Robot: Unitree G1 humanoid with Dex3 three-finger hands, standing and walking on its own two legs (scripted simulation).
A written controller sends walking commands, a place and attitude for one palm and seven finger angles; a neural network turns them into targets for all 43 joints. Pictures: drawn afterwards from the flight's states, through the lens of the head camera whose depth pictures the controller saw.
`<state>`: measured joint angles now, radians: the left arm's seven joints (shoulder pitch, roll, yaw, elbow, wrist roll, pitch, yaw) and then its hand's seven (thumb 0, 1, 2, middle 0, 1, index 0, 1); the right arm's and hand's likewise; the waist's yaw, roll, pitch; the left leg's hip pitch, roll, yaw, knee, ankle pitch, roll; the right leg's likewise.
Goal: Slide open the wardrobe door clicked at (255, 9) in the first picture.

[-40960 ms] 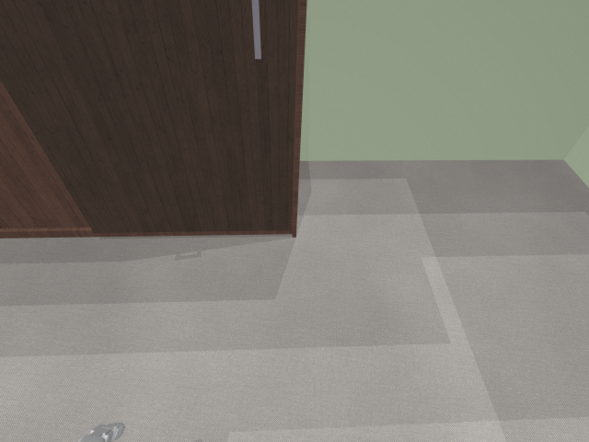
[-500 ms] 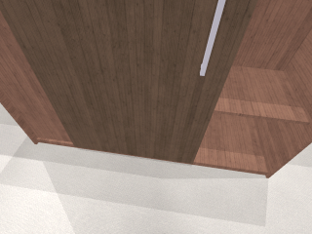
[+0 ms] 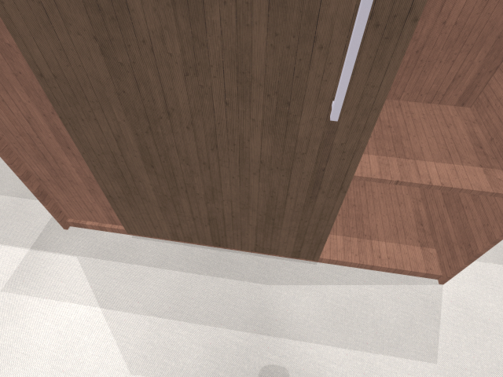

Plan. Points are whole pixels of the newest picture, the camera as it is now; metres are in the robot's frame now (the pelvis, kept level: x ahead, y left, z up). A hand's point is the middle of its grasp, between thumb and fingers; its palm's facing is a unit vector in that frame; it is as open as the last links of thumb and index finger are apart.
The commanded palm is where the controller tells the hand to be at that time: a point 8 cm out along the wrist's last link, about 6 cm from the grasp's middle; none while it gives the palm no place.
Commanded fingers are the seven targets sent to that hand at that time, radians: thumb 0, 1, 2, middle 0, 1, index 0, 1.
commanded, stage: look to check the result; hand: right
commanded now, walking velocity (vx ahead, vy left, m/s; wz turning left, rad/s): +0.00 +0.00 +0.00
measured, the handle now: (349, 58) +0.65 -0.14 +0.18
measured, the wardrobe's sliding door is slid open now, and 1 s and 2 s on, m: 0.52 0.52 0.52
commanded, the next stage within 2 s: stand and wait in 0.36 s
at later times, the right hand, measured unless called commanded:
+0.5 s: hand out of the picture +0.09 -0.23 -0.16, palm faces -0.03 +0.95 -0.32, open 7.4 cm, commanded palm none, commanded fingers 0.00 -0.90 -0.90 0.20 0.30 0.20 0.30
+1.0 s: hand out of the picture +0.08 -0.22 -0.16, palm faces -0.03 +0.95 -0.31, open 7.4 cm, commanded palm none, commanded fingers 0.00 -0.90 -0.90 0.20 0.30 0.20 0.30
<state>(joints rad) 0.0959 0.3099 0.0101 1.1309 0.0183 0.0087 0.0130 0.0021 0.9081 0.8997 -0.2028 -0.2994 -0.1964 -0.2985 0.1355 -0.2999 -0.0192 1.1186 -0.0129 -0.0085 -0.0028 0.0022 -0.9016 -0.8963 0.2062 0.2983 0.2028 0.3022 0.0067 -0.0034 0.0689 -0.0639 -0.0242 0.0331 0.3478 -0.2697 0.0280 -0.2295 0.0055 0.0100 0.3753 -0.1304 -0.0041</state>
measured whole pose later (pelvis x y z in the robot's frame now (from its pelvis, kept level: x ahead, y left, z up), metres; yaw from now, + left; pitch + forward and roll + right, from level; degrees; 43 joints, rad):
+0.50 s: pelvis +0.02 +0.00 +0.00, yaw +1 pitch -1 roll +0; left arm 0.08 0.31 0.00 1.12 0.01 0.00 0.01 0.00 0.91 0.90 -0.20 -0.30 -0.20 -0.30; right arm 0.12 -0.31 -0.01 1.11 -0.01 -0.01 -0.01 0.00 -0.90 -0.90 0.21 0.30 0.20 0.30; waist 0.00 0.00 0.06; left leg -0.02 -0.02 0.02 0.31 -0.27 0.03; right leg -0.19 0.00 0.00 0.35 -0.14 0.00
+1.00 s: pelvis +0.02 +0.01 +0.00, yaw +1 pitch -1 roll +0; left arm 0.11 0.30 0.00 1.14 0.01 0.01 0.02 0.00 0.91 0.90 -0.20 -0.30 -0.20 -0.30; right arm 0.15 -0.30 -0.01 1.12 -0.01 -0.01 -0.01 0.00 -0.90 -0.90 0.21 0.30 0.20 0.30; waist 0.01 0.00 0.06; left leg -0.01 -0.03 0.02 0.30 -0.27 0.04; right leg -0.18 0.00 0.00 0.34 -0.15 0.01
